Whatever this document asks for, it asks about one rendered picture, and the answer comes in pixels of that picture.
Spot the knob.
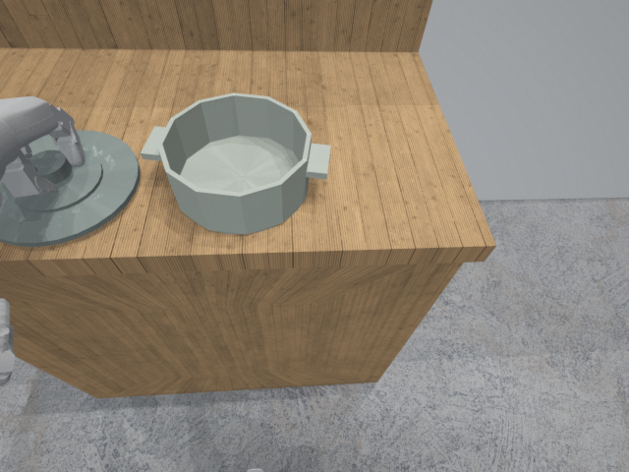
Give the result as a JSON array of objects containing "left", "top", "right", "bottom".
[{"left": 29, "top": 150, "right": 72, "bottom": 184}]

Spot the table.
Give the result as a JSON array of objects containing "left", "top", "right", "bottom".
[{"left": 0, "top": 0, "right": 496, "bottom": 398}]

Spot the pot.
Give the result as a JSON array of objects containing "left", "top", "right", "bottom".
[{"left": 141, "top": 92, "right": 331, "bottom": 234}]

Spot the robot left hand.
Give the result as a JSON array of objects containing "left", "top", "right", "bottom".
[{"left": 0, "top": 96, "right": 85, "bottom": 198}]

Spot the lid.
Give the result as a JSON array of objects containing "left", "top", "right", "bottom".
[{"left": 0, "top": 130, "right": 141, "bottom": 247}]

